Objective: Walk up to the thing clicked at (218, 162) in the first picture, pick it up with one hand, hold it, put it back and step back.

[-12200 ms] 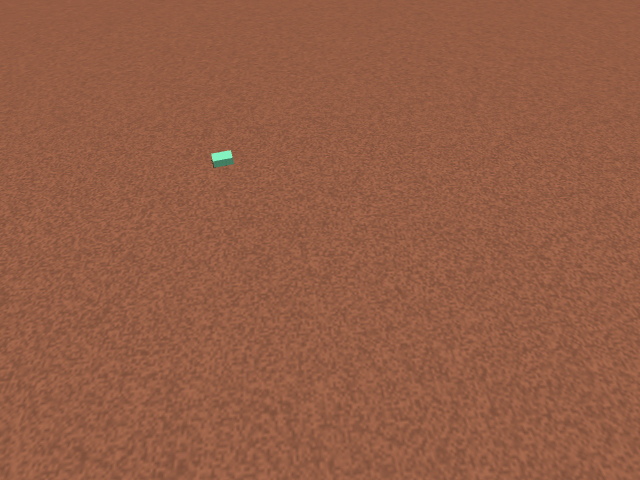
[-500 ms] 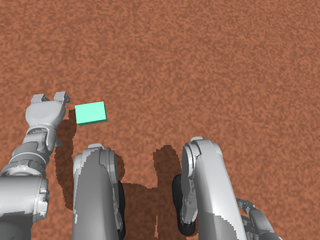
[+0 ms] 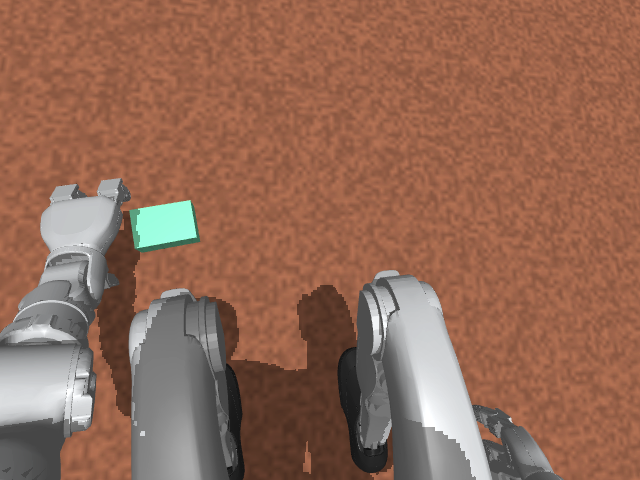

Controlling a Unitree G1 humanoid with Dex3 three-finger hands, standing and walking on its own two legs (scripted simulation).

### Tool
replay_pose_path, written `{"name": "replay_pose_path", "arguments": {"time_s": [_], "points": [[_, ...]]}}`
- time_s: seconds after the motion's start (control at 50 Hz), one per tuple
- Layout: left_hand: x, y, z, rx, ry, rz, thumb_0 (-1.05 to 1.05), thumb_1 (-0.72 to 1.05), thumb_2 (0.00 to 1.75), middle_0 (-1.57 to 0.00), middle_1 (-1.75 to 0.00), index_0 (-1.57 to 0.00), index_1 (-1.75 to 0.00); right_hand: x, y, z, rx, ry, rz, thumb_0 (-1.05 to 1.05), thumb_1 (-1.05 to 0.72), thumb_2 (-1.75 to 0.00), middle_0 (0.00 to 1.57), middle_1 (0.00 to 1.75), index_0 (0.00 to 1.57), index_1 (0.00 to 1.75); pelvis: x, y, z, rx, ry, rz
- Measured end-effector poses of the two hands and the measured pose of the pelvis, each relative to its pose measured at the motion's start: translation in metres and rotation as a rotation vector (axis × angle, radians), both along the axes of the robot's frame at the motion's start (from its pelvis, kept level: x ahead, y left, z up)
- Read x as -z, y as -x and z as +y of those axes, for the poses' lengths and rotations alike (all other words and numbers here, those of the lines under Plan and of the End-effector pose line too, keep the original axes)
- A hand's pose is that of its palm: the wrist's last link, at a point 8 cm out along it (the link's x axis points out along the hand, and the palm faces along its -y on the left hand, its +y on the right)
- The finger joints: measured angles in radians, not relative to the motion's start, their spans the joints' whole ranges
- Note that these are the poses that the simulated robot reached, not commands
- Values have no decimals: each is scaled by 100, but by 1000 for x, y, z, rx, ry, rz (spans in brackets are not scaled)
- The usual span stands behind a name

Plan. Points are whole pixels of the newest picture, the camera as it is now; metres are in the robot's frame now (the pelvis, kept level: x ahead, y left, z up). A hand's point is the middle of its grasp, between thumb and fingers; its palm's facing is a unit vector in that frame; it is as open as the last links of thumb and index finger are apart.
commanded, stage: rise first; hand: left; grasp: from above
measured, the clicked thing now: (166, 226) +0.46 +0.23 -0.32
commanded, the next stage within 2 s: approach in 1.84 s
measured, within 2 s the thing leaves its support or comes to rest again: neither
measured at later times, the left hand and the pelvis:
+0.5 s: hand (110, 241) +0.41 +0.28 -0.20, palm faces -0.45 -0.08 -0.89, open 12.7 cm; pelvis +0.00 +0.00 -0.01, yaw +0 degrees
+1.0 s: hand (109, 232) +0.42 +0.28 -0.20, palm faces -0.44 -0.08 -0.89, open 12.7 cm; pelvis +0.00 +0.00 -0.02, yaw -2 degrees
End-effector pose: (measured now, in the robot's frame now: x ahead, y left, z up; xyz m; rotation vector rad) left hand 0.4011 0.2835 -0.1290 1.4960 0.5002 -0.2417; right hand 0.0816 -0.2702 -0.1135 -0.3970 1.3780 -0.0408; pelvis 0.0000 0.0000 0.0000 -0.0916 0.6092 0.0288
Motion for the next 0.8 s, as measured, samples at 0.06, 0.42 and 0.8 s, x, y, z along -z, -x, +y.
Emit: {"name": "replay_pose_path", "arguments": {"time_s": [0.06, 0.42, 0.8], "points": [[2, -2, -1, 1, -2, 4, 0, -33, 84, -27, -83, -27, -82, 1, 1, 0, -1, -1, 2, 0, -91, -90, 20, 30, 20, 30, 1, 0, 0, 1, 0, 0], [13, -8, -6, -1, 3, 1, 0, -30, 82, -30, -82, -30, -81, 11, 7, -1, -18, -15, 20, 0, -91, -90, 20, 30, 20, 30, 11, 0, -3, 6, -2, -15], [20, -22, -6, -6, 7, -3, 0, -29, 81, -29, -85, -30, -84, 10, 25, -2, -25, -11, 47, 0, -91, -90, 20, 30, 20, 30, 19, 1, -1, 14, 15, -30]]}}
